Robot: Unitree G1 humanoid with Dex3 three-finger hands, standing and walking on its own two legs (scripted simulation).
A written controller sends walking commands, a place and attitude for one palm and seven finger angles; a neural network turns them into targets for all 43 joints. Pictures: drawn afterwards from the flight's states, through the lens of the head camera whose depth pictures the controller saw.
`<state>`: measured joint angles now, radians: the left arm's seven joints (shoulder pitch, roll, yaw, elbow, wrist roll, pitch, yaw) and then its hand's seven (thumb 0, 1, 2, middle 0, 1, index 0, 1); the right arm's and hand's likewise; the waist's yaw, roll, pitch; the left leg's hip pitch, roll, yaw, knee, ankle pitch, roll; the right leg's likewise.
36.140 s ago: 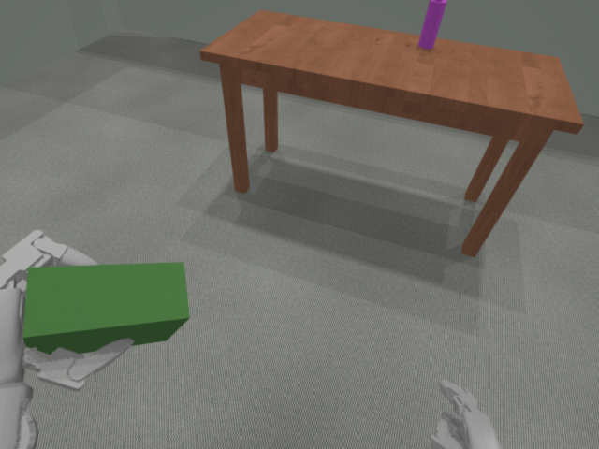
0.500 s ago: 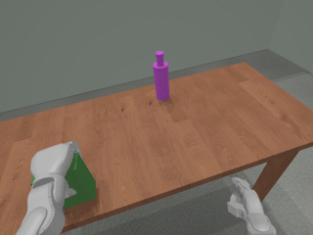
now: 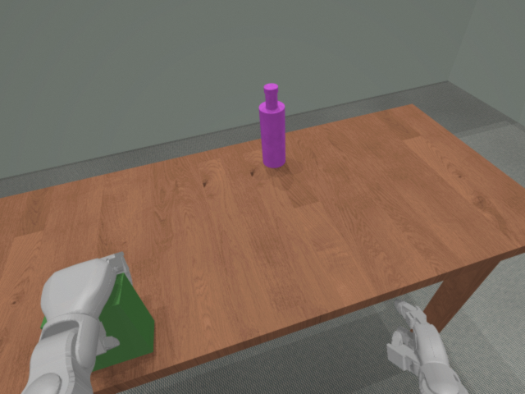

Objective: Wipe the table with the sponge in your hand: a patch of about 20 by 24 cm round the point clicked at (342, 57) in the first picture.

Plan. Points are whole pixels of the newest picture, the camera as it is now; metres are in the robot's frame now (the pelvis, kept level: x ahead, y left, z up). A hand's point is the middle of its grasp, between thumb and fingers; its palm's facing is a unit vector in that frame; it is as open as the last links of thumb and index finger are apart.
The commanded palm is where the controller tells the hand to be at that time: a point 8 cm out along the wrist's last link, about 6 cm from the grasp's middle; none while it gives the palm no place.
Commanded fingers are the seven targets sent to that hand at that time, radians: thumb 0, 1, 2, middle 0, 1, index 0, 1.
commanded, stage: move the sponge above the wiping area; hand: left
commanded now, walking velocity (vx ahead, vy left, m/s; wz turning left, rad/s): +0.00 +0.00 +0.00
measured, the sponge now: (111, 331) +0.18 +0.29 -0.01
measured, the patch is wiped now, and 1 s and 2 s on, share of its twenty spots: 0.00 0.00 0.05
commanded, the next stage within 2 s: lower the sponge onto the table in 0.66 s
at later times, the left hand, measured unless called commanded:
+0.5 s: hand (105, 307) +0.19 +0.27 +0.06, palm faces -0.01 -0.13 -0.99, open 10.3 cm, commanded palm +0.17 +0.27 +0.14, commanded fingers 0.00 0.10 1.30 -1.20 -1.60 -1.20 -1.60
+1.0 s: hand (107, 300) +0.20 +0.27 +0.07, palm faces +0.02 -0.11 -0.99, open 10.3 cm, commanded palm +0.17 +0.26 +0.14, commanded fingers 0.00 0.10 1.30 -1.20 -1.60 -1.20 -1.60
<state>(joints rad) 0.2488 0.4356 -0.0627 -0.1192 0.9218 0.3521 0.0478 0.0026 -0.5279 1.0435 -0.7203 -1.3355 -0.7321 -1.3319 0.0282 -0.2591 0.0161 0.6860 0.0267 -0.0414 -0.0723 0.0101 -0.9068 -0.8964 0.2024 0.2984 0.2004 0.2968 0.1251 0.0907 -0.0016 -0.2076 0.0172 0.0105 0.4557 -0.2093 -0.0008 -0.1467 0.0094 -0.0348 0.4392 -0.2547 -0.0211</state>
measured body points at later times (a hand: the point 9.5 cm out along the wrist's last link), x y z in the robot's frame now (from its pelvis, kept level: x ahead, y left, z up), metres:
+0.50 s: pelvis -0.01 +0.00 +0.00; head -0.03 -0.03 +0.45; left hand +0.19 +0.27 +0.11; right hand +0.24 -0.19 -0.07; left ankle +0.02 +0.12 -0.74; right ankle -0.01 -0.11 -0.74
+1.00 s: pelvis -0.01 -0.01 +0.00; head -0.04 -0.05 +0.45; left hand +0.19 +0.27 +0.12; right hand +0.24 -0.21 -0.07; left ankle +0.02 +0.12 -0.74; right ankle -0.01 -0.11 -0.74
